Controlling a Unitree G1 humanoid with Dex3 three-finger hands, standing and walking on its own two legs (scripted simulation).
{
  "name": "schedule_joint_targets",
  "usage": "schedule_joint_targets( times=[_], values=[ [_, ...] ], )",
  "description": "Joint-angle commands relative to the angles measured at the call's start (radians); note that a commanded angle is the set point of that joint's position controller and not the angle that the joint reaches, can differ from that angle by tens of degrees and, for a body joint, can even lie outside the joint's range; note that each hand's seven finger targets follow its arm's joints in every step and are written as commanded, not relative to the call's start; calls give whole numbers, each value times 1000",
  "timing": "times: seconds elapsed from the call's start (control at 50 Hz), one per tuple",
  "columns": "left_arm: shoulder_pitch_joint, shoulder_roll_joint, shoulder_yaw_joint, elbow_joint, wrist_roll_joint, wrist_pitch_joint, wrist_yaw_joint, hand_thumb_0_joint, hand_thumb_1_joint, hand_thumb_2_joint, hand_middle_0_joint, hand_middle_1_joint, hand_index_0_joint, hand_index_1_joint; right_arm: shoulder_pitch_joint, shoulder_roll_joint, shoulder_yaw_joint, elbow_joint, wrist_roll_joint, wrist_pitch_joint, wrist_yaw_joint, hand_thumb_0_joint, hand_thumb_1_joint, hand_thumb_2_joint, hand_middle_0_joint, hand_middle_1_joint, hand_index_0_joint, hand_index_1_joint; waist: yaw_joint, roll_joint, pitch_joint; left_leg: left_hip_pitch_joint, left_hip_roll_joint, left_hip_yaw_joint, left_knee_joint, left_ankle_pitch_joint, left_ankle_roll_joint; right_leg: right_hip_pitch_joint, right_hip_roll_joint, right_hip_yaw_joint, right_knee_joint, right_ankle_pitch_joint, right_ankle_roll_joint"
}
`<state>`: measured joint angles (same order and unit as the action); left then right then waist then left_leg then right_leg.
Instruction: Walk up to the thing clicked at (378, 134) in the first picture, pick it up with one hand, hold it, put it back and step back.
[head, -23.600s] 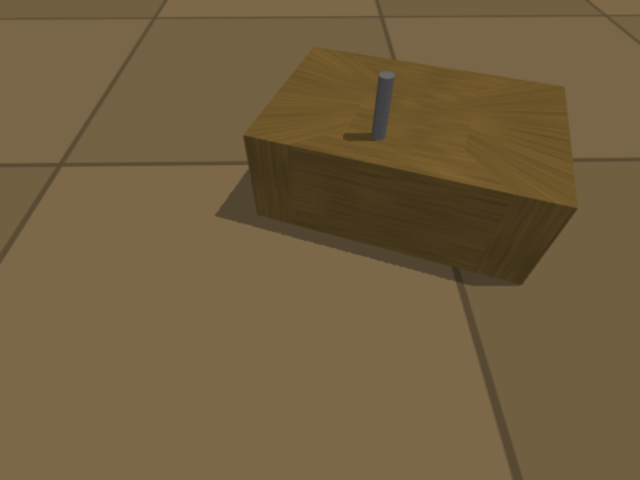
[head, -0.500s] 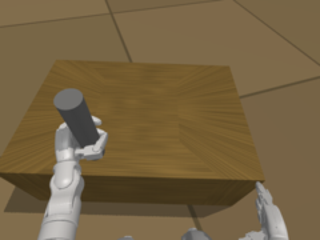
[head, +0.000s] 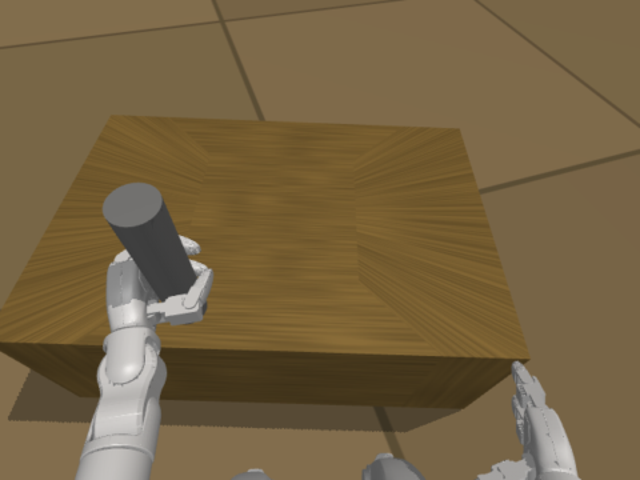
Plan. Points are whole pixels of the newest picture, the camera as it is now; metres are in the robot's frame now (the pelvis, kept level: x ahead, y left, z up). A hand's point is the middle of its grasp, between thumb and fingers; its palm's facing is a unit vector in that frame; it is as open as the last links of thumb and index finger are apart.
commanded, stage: hold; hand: left
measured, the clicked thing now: (166, 266) +0.33 +0.18 +0.09
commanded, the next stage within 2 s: crouch in 0.60 s
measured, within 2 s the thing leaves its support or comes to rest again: neither
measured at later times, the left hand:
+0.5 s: hand (189, 278) +0.34 +0.17 +0.05, palm faces +0.20 -0.98 +0.00, open 6.6 cm
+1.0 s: hand (192, 276) +0.36 +0.17 +0.03, palm faces +0.20 -0.98 +0.01, open 6.6 cm
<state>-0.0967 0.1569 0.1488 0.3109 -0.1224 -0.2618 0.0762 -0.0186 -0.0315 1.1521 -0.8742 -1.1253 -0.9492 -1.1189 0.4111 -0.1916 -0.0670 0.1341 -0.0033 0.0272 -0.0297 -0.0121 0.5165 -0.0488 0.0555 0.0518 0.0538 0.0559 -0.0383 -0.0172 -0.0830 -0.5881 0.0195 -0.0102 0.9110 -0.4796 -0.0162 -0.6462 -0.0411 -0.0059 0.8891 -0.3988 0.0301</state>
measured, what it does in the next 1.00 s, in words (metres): stands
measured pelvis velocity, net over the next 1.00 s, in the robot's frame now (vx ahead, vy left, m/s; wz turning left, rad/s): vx -0.01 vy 0.00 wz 0.00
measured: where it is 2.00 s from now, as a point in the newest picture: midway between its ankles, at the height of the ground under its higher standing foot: outside the picture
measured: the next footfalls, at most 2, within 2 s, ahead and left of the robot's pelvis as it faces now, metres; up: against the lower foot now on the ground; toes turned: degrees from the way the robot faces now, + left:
none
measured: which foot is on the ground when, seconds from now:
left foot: down 0.00-1.00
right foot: down 0.00-1.00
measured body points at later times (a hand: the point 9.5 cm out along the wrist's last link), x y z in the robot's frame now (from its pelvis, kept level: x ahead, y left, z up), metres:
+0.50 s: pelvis +0.00 +0.00 +0.00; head +0.04 +0.01 +0.45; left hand +0.33 +0.22 +0.06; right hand +0.16 -0.26 -0.03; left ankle -0.01 +0.13 -0.69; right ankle +0.03 -0.14 -0.69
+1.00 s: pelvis -0.01 +0.00 -0.01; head +0.05 +0.01 +0.44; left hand +0.34 +0.22 +0.03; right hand +0.15 -0.24 -0.04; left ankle -0.01 +0.13 -0.69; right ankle +0.03 -0.14 -0.69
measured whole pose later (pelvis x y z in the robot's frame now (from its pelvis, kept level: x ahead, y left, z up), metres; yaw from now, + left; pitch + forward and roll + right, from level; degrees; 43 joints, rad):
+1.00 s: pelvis -0.01 +0.00 -0.01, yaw +0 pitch +11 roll +0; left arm -0.26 0.18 0.21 0.55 -0.12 -0.33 0.04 -0.02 -0.04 1.16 -0.88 -1.12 -0.95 -1.12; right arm 0.39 -0.18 -0.04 0.14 -0.01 0.01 -0.01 -0.01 0.53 -0.05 0.06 0.05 0.06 0.06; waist -0.06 -0.03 -0.07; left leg -0.66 0.02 -0.01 0.94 -0.48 -0.02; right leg -0.72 -0.04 0.00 0.93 -0.40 0.03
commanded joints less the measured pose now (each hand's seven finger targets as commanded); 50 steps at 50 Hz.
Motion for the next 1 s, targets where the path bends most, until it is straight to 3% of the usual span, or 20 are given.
schedule_joint_targets(
  times=[0.0, 0.04, 0.06, 0.18, 0.2, 0.24, 0.28, 0.32, 0.48, 0.54, 0.62, 0.66, 0.68, 0.72, 0.78, 0.8, 0.86, 0.88, 0.94, 0.98],
  values=[
    [-341, 116, 35, -275, -12, -85, -5, 0, 496, 1266, -1335, -1431, -1363, -1419, 3, -123, -67, -175, 5, -51, -13, 0, 535, -51, 50, 50, 50, 50, -12, 41, -271, 93, -23, 23, -150, 272, 6, 178, 29, -21, -110, 251, -28],
    [-359, 100, 14, -269, -9, -72, -6, 0, 490, 1287, -1351, -1450, -1379, -1440, 11, -105, -50, -152, 7, -50, -12, 0, 533, -52, 50, 50, 50, 51, -8, 55, -268, 93, -25, 26, -151, 280, 6, 182, 28, -20, -112, 260, -29],
    [-344, 126, 48, -240, -12, -66, -4, 0, 489, 1282, -1351, -1445, -1376, -1436, 9, -140, -88, -139, 8, -48, -17, 0, 533, -53, 50, 51, 50, 51, -10, 42, -243, 87, -21, 23, -159, 268, 5, 168, 31, -22, -113, 245, -30],
    [-335, 112, 41, -206, -12, -51, -5, 0, 470, 1275, -1353, -1446, -1381, -1435, -28, -139, -81, -146, 9, -47, -15, 0, 533, -51, 50, 50, 50, 50, 5, 21, -268, 92, -18, 21, -156, 338, 3, 204, 29, -25, -106, 299, -34],
    [-358, 98, 26, -215, -11, -55, -7, 0, 451, 1277, -1351, -1443, -1377, -1435, -21, -106, -55, -118, 9, -44, -10, 0, 531, -52, 50, 50, 50, 50, 11, 27, -242, 81, -21, 22, -155, 311, 6, 193, 29, -25, -111, 278, -32],
    [-335, 120, 61, -202, -16, -59, -3, 0, 445, 1276, -1362, -1457, -1391, -1447, -49, -152, -95, -158, 9, -50, -12, 0, 525, -53, 50, 50, 50, 50, 16, 23, -286, 100, -14, 18, -156, 366, -3, 217, 31, -27, -99, 311, -37],
    [-348, 100, 32, -230, -6, -68, -5, 0, 421, 1262, -1347, -1437, -1374, -1428, -19, -110, -55, -158, 5, -42, -5, 0, 527, -53, 50, 50, 50, 50, 10, 30, -298, 112, -14, 19, -152, 382, -3, 213, 33, -29, -96, 321, -38],
    [-317, 116, 62, -214, -16, -73, -3, 0, 434, 1254, -1344, -1431, -1371, -1421, -11, -138, -95, -118, 7, -38, -8, 0, 526, -53, 50, 50, 50, 50, 12, 23, -294, 98, -18, 21, -151, 361, 1, 224, 31, -25, -100, 315, -35],
    [-339, 110, 42, -257, -9, -104, -5, 0, 435, 1263, -1337, -1441, -1365, -1430, -17, -119, -69, -140, 2, -47, -6, 0, 525, -54, 50, 50, 50, 50, -4, 40, -275, 94, -19, 26, -147, 320, 3, 188, 29, -19, -100, 286, -33],
    [-333, 135, 55, -251, -5, -108, -5, 0, 438, 1259, -1345, -1443, -1374, -1432, -11, -150, -90, -160, -1, -48, -8, 0, 523, -53, 50, 50, 50, 50, -6, 51, -306, 106, -18, 23, -138, 348, -1, 197, 26, -19, -93, 306, -33],
    [-374, 131, 45, -307, -15, -109, -12, 0, 427, 1270, -1350, -1452, -1376, -1443, -3, -92, -45, -137, 5, -48, -8, 0, 520, -55, 50, 50, 50, 50, -2, 61, -296, 96, -27, 30, -142, 278, 11, 202, 22, -12, -111, 265, -27],
    [-343, 130, 47, -251, -17, -95, -14, 0, 416, 1266, -1340, -1443, -1366, -1435, -20, -147, -88, -167, 5, -49, -16, 0, 525, -54, 50, 51, 50, 51, -14, 36, -287, 98, -22, 27, -149, 279, 10, 197, 25, -16, -114, 263, -28],
    [-351, 129, 48, -228, -17, -88, -13, 0, 391, 1338, -1359, -1471, -1378, -1475, -10, -141, -80, -141, 4, -48, -16, 0, 543, -56, 51, 51, 51, 51, -14, 34, -261, 94, -23, 28, -151, 270, 11, 190, 26, -17, -120, 257, -26],
    [-379, 102, 25, -249, -22, -84, -16, 0, 302, 1188, -1341, -1369, -1359, -1367, 8, -100, -50, -107, 7, -48, -11, 0, 537, -50, 51, 51, 51, 51, -13, 38, -251, 87, -25, 29, -152, 262, 13, 180, 26, -19, -120, 255, -26],
    [-330, 111, 55, -119, -21, -75, -26, 0, 371, 1228, -1368, -1398, -1385, -1396, -39, -120, -46, -176, 9, -55, -13, 0, 542, -49, 51, 51, 51, 51, -15, -31, -225, 59, -21, 24, -149, 257, 18, 178, 25, -22, -123, 247, -23],
    [-360, 99, 41, -125, -17, -86, -28, 0, 348, 1227, -1365, -1392, -1381, -1393, -16, -83, -4, -154, 7, -50, -5, 0, 546, -49, 51, 51, 51, 51, -12, -20, -206, 50, -19, 24, -152, 255, 15, 163, 27, -24, -118, 237, -28],
    [-397, 152, 104, -30, -18, -109, -30, 0, 361, 1240, -1373, -1408, -1392, -1406, -24, -145, -71, -147, 3, -52, -10, 0, 553, -47, 51, 51, 50, 51, -20, -19, -204, 23, -20, 25, -139, 223, 14, 125, 23, -18, -108, 209, -28],
    [-447, 132, 79, -42, -16, -126, -33, 0, 356, 1226, -1360, -1392, -1379, -1390, -6, -108, -36, -123, 0, -53, -1, 0, 554, -46, 51, 51, 50, 51, -23, 16, -190, 12, -22, 26, -135, 193, 13, 94, 25, -15, -98, 184, -31],
    [-551, 182, 119, 22, -12, -180, -29, 0, 375, 1218, -1344, -1373, -1363, -1370, -20, -147, -73, -153, -8, -67, 3, 0, 553, -46, 51, 51, 51, 51, -43, 15, -238, -12, -22, 22, -97, 168, 14, 59, 22, -8, -69, 165, -32],
    [-601, 204, 127, 74, -2, -216, -34, 0, 357, 1215, -1340, -1375, -1363, -1369, -14, -130, -45, -203, -16, -74, 13, 0, 556, -45, 51, 51, 51, 51, -57, 7, -308, -25, -23, 21, -54, 212, 15, 60, 21, -4, -41, 213, -31]
  ],
)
